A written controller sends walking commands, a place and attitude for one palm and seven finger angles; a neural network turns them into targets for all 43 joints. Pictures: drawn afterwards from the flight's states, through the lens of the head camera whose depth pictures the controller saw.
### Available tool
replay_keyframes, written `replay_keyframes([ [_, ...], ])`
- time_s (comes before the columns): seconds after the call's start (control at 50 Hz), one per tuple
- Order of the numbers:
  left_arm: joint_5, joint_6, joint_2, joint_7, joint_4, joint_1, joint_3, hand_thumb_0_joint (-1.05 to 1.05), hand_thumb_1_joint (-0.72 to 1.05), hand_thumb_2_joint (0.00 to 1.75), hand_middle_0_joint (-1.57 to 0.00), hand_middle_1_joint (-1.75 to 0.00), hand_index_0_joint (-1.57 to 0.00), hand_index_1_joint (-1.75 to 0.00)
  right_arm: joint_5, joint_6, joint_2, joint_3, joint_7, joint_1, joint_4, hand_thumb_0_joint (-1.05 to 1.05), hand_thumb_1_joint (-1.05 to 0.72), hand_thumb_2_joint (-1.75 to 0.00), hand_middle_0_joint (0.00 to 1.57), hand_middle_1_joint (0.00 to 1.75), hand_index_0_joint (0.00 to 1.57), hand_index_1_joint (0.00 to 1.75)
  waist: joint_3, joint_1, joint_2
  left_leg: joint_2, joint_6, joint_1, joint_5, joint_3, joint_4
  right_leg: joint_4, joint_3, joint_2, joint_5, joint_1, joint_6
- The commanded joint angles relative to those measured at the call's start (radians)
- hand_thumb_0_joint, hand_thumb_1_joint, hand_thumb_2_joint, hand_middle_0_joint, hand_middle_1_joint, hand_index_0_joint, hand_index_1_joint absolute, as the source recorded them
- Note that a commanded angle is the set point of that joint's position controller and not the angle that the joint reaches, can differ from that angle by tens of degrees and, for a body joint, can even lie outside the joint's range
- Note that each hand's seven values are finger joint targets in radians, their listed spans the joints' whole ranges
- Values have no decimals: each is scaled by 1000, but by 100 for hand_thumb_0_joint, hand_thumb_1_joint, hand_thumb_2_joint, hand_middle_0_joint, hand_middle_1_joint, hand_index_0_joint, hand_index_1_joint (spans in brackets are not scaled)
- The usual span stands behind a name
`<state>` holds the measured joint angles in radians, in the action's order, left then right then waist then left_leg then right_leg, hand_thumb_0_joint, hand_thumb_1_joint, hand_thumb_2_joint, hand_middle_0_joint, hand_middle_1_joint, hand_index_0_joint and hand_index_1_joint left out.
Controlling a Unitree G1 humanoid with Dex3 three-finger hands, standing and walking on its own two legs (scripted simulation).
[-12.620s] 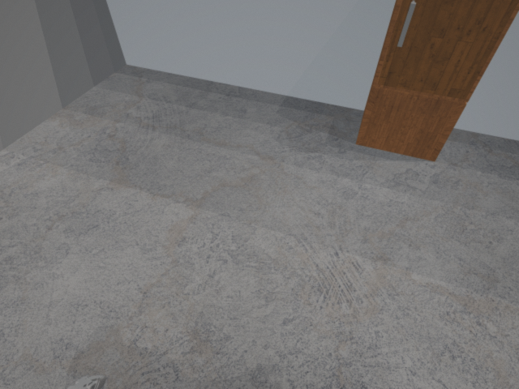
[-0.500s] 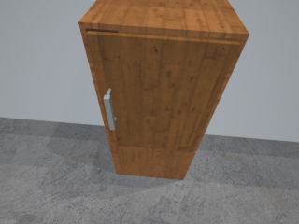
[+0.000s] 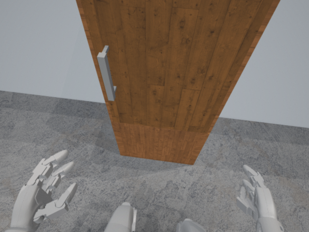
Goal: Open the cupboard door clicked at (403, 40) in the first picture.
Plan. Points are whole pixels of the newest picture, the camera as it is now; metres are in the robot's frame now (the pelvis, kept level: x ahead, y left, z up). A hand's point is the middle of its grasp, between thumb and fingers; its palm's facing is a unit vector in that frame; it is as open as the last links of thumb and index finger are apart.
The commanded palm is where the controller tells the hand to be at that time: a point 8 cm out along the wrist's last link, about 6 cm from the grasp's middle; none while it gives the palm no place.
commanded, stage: raise the hand with hooked fingers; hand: left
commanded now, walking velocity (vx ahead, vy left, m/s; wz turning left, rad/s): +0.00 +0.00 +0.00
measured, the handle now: (109, 75) +0.54 +0.20 +0.06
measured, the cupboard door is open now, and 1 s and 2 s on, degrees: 0 0 0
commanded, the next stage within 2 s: move the hooked fingers beside the handle in 1.62 s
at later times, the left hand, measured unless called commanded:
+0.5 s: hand (52, 172) +0.23 +0.26 +0.05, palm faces -0.02 -1.00 -0.05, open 11.9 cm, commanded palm +0.21 +0.31 +0.06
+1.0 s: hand (37, 150) +0.26 +0.30 +0.07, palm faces -0.02 -1.00 -0.06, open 13.9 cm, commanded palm +0.25 +0.35 +0.08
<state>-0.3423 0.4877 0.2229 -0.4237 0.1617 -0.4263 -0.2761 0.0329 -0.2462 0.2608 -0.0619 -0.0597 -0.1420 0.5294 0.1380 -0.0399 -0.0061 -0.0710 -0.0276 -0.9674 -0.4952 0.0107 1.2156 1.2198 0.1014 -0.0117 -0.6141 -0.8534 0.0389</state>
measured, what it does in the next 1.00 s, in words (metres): stands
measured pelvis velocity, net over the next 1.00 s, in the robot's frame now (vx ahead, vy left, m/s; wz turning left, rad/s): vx -0.01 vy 0.04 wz -0.01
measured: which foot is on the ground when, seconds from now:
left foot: down 0.00-1.00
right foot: down 0.00-1.00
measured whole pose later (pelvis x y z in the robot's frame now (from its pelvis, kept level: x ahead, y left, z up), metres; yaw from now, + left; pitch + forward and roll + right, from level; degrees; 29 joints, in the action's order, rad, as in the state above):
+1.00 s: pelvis -0.01 +0.04 +0.03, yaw +0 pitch +14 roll -4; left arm -0.35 0.33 0.40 -0.50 0.33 -0.07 -0.39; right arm 0.04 -0.22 0.27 0.04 -0.08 -0.27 0.54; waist 0.11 0.01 0.03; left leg -0.05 0.03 -0.91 -0.43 0.00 1.10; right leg 1.04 0.09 -0.02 -0.51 -0.77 -0.01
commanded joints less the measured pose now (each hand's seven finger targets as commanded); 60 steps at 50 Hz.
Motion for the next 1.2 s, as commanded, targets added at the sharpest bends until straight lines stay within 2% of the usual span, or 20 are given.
replay_keyframes([
  [0.0, -8, 93, 201, -10, -322, 196, -73, 0, 32, 65, -24, -68, -24, -68, -8, -46, 94, -25, -31, -36, -69, 0, -90, -90, 20, 30, 20, 30, 206, 87, 56, 40, 61, 174, 269, 10, -76, -249, -157, 19, 370, 49, -41],
  [0.04, -16, 67, 207, -39, -287, 184, -76, 0, 27, 63, -25, -70, -25, -70, -6, -54, 102, -22, -33, -28, -59, 0, -90, -90, 20, 30, 20, 30, 223, 78, 81, 43, 62, 177, 272, 14, -84, -247, -143, 22, 348, 51, -35],
  [0.06, -27, 41, 221, -58, -243, 178, -90, 0, 25, 62, -25, -72, -25, -72, -2, -55, 106, -20, -35, -27, -57, 0, -90, -90, 20, 30, 20, 30, 220, 69, 76, 43, 62, 178, 286, 20, -84, -245, -142, 28, 357, 60, -30],
  [0.1, -45, -7, 240, -76, -198, 119, -141, 0, 20, 60, -25, -75, -25, -75, 4, -51, 103, -22, -33, -19, -63, 0, -90, -90, 20, 30, 20, 30, 272, 43, 38, 46, 60, 172, 293, 16, -102, -262, -149, 14, 378, 119, -43],
  [0.16, -66, -66, 249, -78, -174, 105, -166, 0, 13, 57, -25, -80, -25, -80, 6, -45, 99, -19, -29, -9, -79, 0, -90, -90, 20, 30, 20, 30, 279, 20, 36, 50, 60, 192, 311, 19, -134, -268, -130, 19, 385, 146, -41],
  [0.2, -65, -70, 253, -57, -199, 108, -177, 0, 8, 55, -26, -82, -26, -82, 3, -42, 96, -17, -24, -13, -89, 0, -90, -90, 20, 30, 20, 30, 297, 15, 24, 50, 59, 204, 312, 19, -155, -267, -114, 17, 373, 153, -42],
  [0.24, -62, -58, 240, -31, -198, 111, -174, 0, 4, 53, -26, -86, -26, -86, 2, -40, 93, -18, -20, -16, -90, 0, -90, -90, 20, 30, 20, 30, 273, 21, 9, 50, 58, 207, 288, 19, -174, -275, -100, 20, 330, 131, -43],
  [0.26, -58, -54, 256, -24, -177, 117, -185, 0, 1, 52, -26, -87, -26, -87, 0, -38, 98, -16, -18, -17, -90, 0, -90, -90, 20, 30, 20, 30, 247, 12, 20, 49, 57, 203, 286, 22, -176, -268, -92, 30, 310, 117, -31],
  [0.3, -45, -36, 233, -11, -182, 149, -148, 0, -3, 50, -27, -90, -27, -90, 1, -37, 104, -12, -15, -26, -94, 0, -90, -90, 20, 30, 20, 30, 221, 32, 33, 50, 56, 215, 233, 24, -199, -276, -76, 31, 233, 70, -30],
  [0.36, -35, -23, 247, -4, -166, 198, -137, 0, -10, 47, -27, -94, -27, -94, 1, -38, 121, -8, -16, -47, -100, 0, -90, -90, 20, 30, 20, 30, 188, 43, 42, 50, 57, 218, 173, 31, -221, -283, -61, 37, 157, 36, -23],
  [0.38, -34, -17, 253, -7, -183, 211, -134, 0, -13, 46, -27, -96, -27, -96, 3, -38, 127, -7, -17, -56, -104, 0, -90, -90, 20, 30, 20, 30, 213, 45, 46, 51, 59, 236, 168, 30, -227, -286, -62, 36, 155, 36, -24],
  [0.46, -24, -20, 295, -4, -186, 249, -150, 0, -22, 42, -28, -102, -28, -102, 4, -37, 140, 0, -20, -72, -110, 0, -90, -90, 20, 30, 20, 30, 211, 42, 81, 49, 56, 268, 139, 44, -263, -278, -39, 41, 149, 33, -15],
  [0.5, -24, -21, 289, -1, -199, 253, -144, 0, -27, 40, -28, -105, -28, -105, 7, -38, 141, 2, -20, -75, -112, 0, -90, -90, 20, 30, 20, 30, 217, 40, 116, 48, 52, 302, 132, 50, -285, -283, -32, 40, 155, 31, -14],
  [0.6, -24, -41, 301, 4, -165, 280, -156, 0, -38, 35, -29, -112, -29, -112, 8, -29, 148, 5, -20, -89, -115, 0, -90, -90, 20, 30, 20, 30, 202, 47, 102, 47, 49, 324, 131, 55, -305, -297, -21, 44, 169, 38, -15],
  [0.7, -23, -69, 334, -19, -115, 360, -166, 0, -50, 30, -30, -120, -30, -120, 7, -20, 159, 16, -22, -98, -125, 0, -90, -90, 20, 30, 20, 30, 179, 55, 119, 50, 46, 324, 84, 61, -326, -313, -23, 45, 149, 39, -13],
  [0.84, -30, -89, 370, -55, -58, 458, -183, 0, -50, 30, -30, -120, -30, -120, 8, -19, 168, 24, -27, -108, -124, 0, -90, -90, 20, 30, 20, 30, 185, 61, 113, 50, 47, 346, 108, 63, -330, -327, -25, 48, 169, 47, -12],
  [0.88, -31, -90, 394, -67, -52, 493, -201, 0, -50, 30, -30, -120, -30, -120, 7, -20, 169, 26, -28, -112, -121, 0, -90, -90, 20, 30, 20, 30, 209, 55, 138, 49, 44, 367, 144, 62, -324, -318, -24, 50, 190, 52, -7],
  [0.96, -39, -100, 416, -83, -12, 516, -223, 0, -50, 30, -30, -120, -30, -120, 5, -19, 172, 26, -30, -124, -119, 0, -90, -90, 20, 30, 20, 30, 225, 52, 110, 50, 48, 373, 194, 57, -316, -322, -26, 54, 224, 71, -7],
  [1.06, -40, -108, 455, -102, 36, 578, -248, 0, -50, 30, -30, -120, -30, -120, 5, -12, 179, 26, -30, -135, -111, 0, -90, -90, 20, 30, 20, 30, 232, 50, 121, 49, 48, 375, 232, 52, -312, -321, -28, 52, 250, 79, -5],
  [1.18, -51, -116, 435, -131, 78, 555, -238, 0, -50, 30, -30, -120, -30, -120, 10, -3, 178, 18, -23, -149, -115, 0, -90, -90, 20, 30, 20, 30, 261, 52, 94, 50, 52, 391, 284, 38, -304, -330, -33, 52, 302, 98, -12],
])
